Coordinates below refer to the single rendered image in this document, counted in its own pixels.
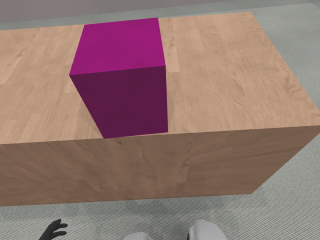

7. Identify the carton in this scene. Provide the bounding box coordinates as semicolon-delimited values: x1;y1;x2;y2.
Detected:
69;17;168;139

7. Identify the left robot hand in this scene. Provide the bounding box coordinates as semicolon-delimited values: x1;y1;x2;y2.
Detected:
39;219;68;240

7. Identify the robot right thigh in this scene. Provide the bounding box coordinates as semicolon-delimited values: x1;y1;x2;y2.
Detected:
189;221;227;240

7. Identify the pedestal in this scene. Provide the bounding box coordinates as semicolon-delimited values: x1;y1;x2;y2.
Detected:
0;12;320;207

